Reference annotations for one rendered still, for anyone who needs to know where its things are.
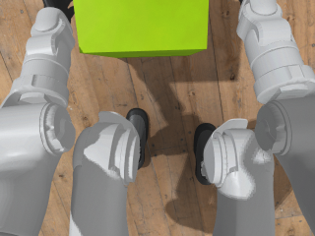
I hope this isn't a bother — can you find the left robot forearm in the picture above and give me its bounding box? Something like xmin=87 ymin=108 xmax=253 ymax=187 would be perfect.
xmin=0 ymin=7 xmax=76 ymax=109

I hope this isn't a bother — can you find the robot right upper arm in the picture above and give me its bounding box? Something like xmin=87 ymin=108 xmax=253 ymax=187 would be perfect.
xmin=254 ymin=96 xmax=315 ymax=236

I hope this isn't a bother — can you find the right robot forearm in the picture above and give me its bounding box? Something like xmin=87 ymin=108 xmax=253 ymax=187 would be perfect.
xmin=236 ymin=0 xmax=315 ymax=104

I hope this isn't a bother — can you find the right robot thigh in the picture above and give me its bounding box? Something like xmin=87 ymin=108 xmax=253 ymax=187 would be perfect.
xmin=206 ymin=129 xmax=276 ymax=236

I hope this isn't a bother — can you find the carton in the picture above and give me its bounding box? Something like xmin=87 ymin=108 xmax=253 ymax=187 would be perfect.
xmin=73 ymin=0 xmax=209 ymax=58

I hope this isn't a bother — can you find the robot left upper arm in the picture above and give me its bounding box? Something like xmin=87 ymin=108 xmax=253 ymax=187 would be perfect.
xmin=0 ymin=102 xmax=76 ymax=236

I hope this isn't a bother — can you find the right robot foot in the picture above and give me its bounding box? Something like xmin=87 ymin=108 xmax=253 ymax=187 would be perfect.
xmin=193 ymin=123 xmax=216 ymax=185

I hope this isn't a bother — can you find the robot left hand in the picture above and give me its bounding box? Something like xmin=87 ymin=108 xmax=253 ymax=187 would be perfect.
xmin=42 ymin=0 xmax=75 ymax=24

